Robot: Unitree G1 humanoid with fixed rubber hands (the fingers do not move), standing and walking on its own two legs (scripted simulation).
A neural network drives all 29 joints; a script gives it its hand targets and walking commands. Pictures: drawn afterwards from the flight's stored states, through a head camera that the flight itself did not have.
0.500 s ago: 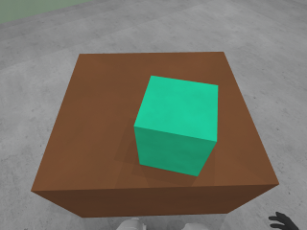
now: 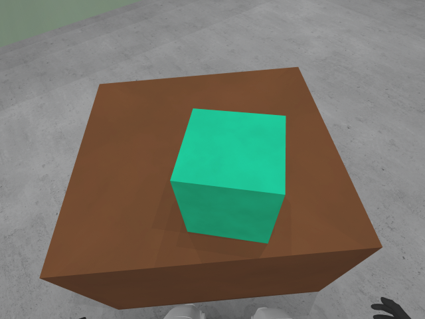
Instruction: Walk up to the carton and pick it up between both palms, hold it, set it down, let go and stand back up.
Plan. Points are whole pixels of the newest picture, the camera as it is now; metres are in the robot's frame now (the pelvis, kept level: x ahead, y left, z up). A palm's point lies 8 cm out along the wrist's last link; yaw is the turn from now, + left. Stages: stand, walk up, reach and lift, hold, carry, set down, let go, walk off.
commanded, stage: walk up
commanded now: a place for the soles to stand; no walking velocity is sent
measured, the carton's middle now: (232, 179) +0.43 -0.01 -0.06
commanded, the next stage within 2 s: none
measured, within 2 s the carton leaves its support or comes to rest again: neither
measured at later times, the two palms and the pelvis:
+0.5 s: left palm out of the picture +0.11 +0.31 -0.09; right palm out of the picture +0.12 -0.31 -0.09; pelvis +0.00 +0.00 +0.00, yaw +0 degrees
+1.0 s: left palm out of the picture +0.10 +0.24 -0.08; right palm out of the picture +0.07 -0.38 -0.10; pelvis -0.01 -0.06 +0.00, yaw -3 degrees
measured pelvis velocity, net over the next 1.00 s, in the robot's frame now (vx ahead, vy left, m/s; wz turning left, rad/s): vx -0.01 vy -0.06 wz -0.05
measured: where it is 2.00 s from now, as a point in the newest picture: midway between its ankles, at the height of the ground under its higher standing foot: outside the picture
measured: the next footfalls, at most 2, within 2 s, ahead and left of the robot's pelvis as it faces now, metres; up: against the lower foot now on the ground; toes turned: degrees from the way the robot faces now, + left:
left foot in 1.22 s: +0.08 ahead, +0.09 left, +0.00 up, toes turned +0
